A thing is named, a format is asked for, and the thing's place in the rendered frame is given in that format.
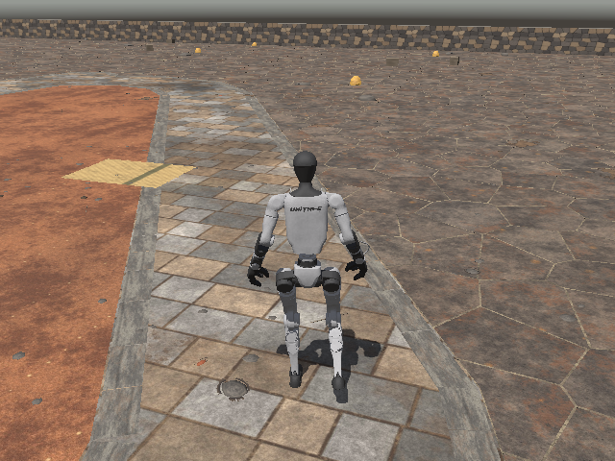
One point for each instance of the right robot upper arm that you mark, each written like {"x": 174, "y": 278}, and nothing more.
{"x": 342, "y": 217}

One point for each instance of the right robot shin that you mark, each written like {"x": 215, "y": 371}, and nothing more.
{"x": 336, "y": 345}

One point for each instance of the robot left forearm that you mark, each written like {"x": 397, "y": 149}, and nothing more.
{"x": 258, "y": 255}

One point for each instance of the robot shin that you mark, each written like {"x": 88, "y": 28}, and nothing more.
{"x": 336, "y": 345}
{"x": 292, "y": 342}

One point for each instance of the left robot upper arm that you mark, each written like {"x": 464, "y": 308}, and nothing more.
{"x": 270, "y": 219}

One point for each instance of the left robot hand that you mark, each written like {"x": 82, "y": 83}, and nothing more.
{"x": 252, "y": 273}

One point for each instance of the right robot hand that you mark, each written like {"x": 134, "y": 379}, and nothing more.
{"x": 353, "y": 266}

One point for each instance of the robot right forearm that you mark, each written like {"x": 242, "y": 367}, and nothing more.
{"x": 355, "y": 250}

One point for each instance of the left robot shin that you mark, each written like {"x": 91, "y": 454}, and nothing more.
{"x": 292, "y": 342}

